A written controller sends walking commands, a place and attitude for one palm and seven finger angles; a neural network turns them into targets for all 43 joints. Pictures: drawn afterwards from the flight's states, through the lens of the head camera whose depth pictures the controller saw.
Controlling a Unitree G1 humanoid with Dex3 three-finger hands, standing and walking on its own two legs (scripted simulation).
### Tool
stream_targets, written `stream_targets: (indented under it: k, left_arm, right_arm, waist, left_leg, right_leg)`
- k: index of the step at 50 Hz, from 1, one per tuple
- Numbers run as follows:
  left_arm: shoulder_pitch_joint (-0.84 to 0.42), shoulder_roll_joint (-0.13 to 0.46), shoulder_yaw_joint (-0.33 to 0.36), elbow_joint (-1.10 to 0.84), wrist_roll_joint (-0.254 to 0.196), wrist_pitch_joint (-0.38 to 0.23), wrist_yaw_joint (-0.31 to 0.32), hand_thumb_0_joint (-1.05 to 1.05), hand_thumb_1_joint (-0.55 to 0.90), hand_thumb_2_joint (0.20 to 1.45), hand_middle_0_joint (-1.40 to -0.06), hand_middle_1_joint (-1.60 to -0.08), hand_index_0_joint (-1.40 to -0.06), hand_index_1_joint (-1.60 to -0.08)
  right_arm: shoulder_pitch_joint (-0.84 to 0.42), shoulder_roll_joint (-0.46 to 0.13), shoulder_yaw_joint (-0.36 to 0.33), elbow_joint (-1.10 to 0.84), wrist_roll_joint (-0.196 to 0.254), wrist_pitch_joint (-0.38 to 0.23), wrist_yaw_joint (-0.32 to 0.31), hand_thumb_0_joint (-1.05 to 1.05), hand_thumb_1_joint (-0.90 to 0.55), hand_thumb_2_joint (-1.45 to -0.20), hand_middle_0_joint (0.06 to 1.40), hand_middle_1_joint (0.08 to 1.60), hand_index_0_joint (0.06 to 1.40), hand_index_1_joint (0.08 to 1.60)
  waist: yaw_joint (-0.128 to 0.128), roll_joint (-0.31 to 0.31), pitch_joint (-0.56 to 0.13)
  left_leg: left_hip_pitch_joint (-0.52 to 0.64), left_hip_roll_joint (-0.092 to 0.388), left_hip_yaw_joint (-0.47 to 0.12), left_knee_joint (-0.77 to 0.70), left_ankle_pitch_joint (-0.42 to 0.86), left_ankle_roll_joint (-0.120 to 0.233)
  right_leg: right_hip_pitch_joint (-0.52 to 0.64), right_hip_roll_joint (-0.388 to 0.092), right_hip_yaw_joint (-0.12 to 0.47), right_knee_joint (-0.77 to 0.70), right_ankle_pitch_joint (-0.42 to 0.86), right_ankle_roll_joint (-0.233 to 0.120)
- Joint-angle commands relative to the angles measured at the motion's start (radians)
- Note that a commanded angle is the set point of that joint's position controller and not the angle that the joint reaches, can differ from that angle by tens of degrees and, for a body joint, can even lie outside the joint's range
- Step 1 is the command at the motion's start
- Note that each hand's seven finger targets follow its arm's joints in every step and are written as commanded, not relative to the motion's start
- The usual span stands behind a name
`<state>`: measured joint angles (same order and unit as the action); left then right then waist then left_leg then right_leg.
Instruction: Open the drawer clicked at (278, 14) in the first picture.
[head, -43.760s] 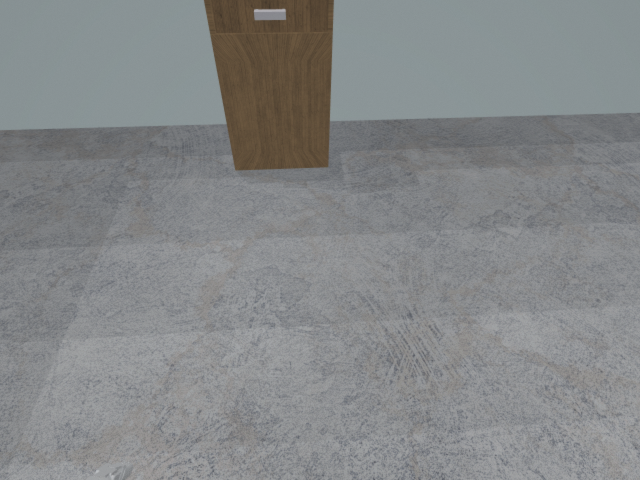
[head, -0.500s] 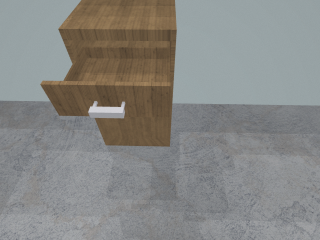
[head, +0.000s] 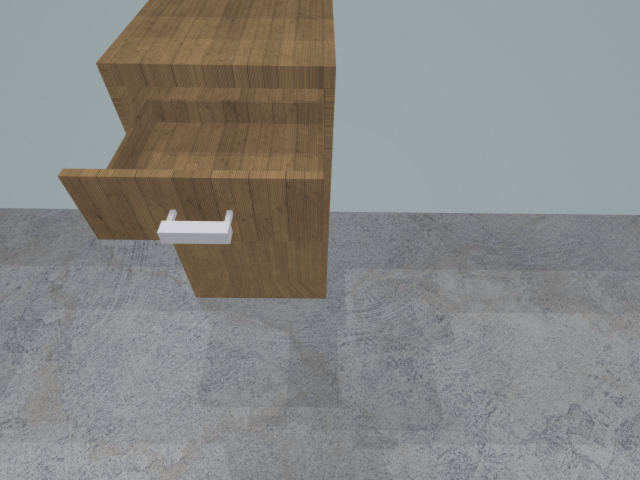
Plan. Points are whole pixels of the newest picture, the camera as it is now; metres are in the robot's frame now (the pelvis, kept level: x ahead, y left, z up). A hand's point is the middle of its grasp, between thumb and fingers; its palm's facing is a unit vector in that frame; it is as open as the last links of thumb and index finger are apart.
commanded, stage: look to check the result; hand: left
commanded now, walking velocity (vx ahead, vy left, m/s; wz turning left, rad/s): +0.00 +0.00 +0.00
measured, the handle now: (198, 223) +0.52 +0.24 -0.03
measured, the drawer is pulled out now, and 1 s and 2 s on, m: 0.29 0.29 0.29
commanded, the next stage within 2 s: stand and wait in 0.56 s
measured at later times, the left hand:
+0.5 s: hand out of the picture +0.00 +0.17 -0.17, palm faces +0.04 -0.98 -0.21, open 7.4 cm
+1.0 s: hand out of the picture +0.03 +0.18 -0.17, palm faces +0.03 -0.97 -0.24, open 7.4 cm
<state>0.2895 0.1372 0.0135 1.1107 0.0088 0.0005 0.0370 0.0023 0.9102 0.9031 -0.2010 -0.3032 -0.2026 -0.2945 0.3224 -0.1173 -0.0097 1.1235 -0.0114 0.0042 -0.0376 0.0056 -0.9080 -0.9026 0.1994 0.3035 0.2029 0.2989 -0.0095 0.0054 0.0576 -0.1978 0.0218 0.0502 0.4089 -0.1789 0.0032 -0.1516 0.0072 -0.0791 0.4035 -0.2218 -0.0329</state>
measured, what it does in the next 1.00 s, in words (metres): stands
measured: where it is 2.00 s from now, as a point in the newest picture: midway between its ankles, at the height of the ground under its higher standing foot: outside the picture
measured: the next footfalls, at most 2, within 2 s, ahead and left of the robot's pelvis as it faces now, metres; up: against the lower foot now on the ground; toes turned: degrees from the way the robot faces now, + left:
none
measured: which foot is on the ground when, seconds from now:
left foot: down 0.00-1.00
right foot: down 0.00-1.00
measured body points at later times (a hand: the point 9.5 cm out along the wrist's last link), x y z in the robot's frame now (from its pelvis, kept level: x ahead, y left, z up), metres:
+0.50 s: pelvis +0.01 +0.00 +0.00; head +0.02 -0.01 +0.45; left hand +0.00 +0.22 -0.16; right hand +0.01 -0.22 -0.16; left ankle +0.03 +0.12 -0.74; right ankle +0.00 -0.10 -0.74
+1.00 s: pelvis +0.02 -0.01 +0.00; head +0.03 -0.02 +0.45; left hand +0.03 +0.23 -0.15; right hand +0.02 -0.24 -0.16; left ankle +0.03 +0.12 -0.74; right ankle +0.00 -0.10 -0.74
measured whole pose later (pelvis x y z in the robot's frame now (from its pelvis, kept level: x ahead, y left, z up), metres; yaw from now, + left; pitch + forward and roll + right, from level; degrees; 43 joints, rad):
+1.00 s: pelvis +0.02 -0.01 +0.00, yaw +0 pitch -2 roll +0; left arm 0.25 0.17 0.02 1.12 0.01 -0.01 0.03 0.00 0.90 0.90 -0.20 -0.30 -0.20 -0.29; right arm 0.25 -0.17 -0.01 1.12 -0.01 0.00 -0.04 0.01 -0.91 -0.90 0.20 0.30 0.20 0.30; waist -0.01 0.02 0.06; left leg -0.15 0.03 0.05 0.36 -0.18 -0.01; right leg -0.10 0.02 -0.08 0.35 -0.23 -0.04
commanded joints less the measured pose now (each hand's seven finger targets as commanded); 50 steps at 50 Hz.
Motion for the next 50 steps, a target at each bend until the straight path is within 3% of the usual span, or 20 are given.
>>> stream_targets:
  k: [1, 11, 14, 19, 26, 50]
  left_arm:
    - [0.079, 0.106, 0.021, -0.019, -0.002, -0.013, 0.003, 0.000, 0.900, 0.900, -0.200, -0.300, -0.200, -0.300]
    - [0.080, 0.108, 0.020, -0.012, -0.001, -0.014, 0.004, 0.000, 0.900, 0.900, -0.200, -0.300, -0.200, -0.300]
    - [0.078, 0.110, 0.021, -0.016, 0.000, -0.017, 0.005, 0.000, 0.900, 0.900, -0.200, -0.300, -0.200, -0.300]
    - [0.068, 0.119, 0.020, -0.015, 0.000, -0.017, 0.004, 0.000, 0.900, 0.900, -0.200, -0.300, -0.200, -0.300]
    - [0.056, 0.132, 0.024, -0.014, -0.001, -0.020, 0.002, 0.000, 0.900, 0.900, -0.200, -0.300, -0.200, -0.300]
    - [0.007, 0.169, 0.029, -0.022, -0.001, -0.024, -0.001, 0.000, 0.900, 0.900, -0.200, -0.300, -0.200, -0.300]
  right_arm:
    - [0.066, -0.085, -0.012, -0.021, -0.002, -0.008, -0.003, 0.000, -0.900, -0.900, 0.200, 0.300, 0.200, 0.300]
    - [0.049, -0.096, -0.014, -0.020, -0.002, -0.005, -0.003, 0.000, -0.900, -0.900, 0.200, 0.300, 0.200, 0.300]
    - [0.043, -0.104, -0.016, -0.023, -0.002, -0.007, -0.003, 0.000, -0.900, -0.900, 0.200, 0.300, 0.200, 0.300]
    - [0.031, -0.111, -0.015, -0.021, -0.002, -0.005, -0.002, 0.000, -0.900, -0.900, 0.200, 0.300, 0.200, 0.300]
    - [0.018, -0.127, -0.015, -0.024, -0.002, -0.010, -0.003, 0.000, -0.900, -0.900, 0.200, 0.300, 0.200, 0.300]
    - [-0.022, -0.168, -0.019, -0.027, -0.004, -0.012, -0.002, 0.000, -0.900, -0.900, 0.200, 0.300, 0.200, 0.300]
  waist:
    - [0.001, 0.006, 0.029]
    - [0.001, -0.009, 0.045]
    - [-0.001, -0.004, 0.020]
    - [-0.002, -0.003, 0.057]
    - [0.000, 0.000, 0.018]
    - [0.000, 0.001, 0.007]
  left_leg:
    - [0.019, 0.075, -0.086, -0.072, 0.048, 0.023]
    - [0.034, 0.076, -0.084, -0.076, 0.047, 0.021]
    - [0.049, 0.080, -0.081, -0.070, 0.072, 0.022]
    - [0.037, 0.079, -0.081, -0.080, 0.049, 0.019]
    - [0.055, 0.083, -0.083, -0.081, 0.078, 0.019]
    - [0.074, 0.090, -0.083, -0.091, 0.117, 0.015]
  right_leg:
    - [-0.051, -0.103, 0.113, -0.110, 0.027, -0.020]
    - [-0.062, -0.103, 0.116, -0.122, 0.023, -0.016]
    - [-0.046, -0.105, 0.116, -0.121, 0.056, -0.016]
    - [-0.062, -0.104, 0.118, -0.132, 0.027, -0.015]
    - [-0.031, -0.107, 0.118, -0.128, 0.065, -0.016]
    - [-0.004, -0.113, 0.117, -0.132, 0.134, -0.016]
